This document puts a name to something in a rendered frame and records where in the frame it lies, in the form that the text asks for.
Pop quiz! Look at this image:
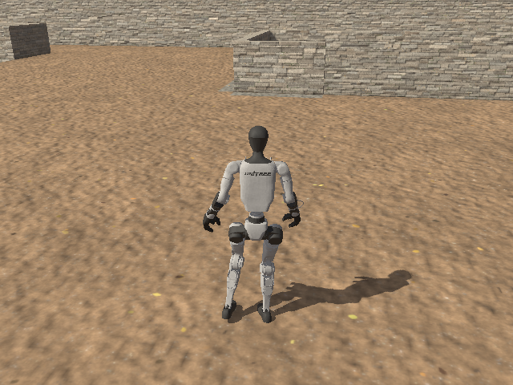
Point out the robot left hand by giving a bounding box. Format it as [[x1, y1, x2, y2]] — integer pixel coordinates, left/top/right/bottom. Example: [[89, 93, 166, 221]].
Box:
[[203, 213, 220, 232]]

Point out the robot left forearm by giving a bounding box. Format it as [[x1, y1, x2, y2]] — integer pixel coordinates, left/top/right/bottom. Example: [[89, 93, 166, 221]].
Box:
[[206, 192, 224, 219]]

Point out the right robot upper arm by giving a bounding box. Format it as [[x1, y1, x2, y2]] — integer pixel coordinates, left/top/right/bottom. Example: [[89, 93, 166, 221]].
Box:
[[274, 161, 295, 204]]

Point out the robot right hand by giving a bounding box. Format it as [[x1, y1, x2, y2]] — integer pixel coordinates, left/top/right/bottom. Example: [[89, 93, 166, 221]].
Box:
[[282, 213, 301, 228]]

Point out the robot right forearm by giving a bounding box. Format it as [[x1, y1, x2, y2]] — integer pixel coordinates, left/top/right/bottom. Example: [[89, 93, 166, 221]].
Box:
[[287, 192, 300, 217]]

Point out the left robot upper arm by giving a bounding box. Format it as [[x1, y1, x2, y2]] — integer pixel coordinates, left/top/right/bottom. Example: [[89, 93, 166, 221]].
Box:
[[216, 160, 241, 205]]

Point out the robot left foot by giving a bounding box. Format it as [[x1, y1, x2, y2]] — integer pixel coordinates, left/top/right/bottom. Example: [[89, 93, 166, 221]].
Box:
[[222, 300, 236, 319]]

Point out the robot right shin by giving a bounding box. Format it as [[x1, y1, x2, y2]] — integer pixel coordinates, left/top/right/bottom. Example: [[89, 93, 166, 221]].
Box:
[[261, 262, 275, 312]]

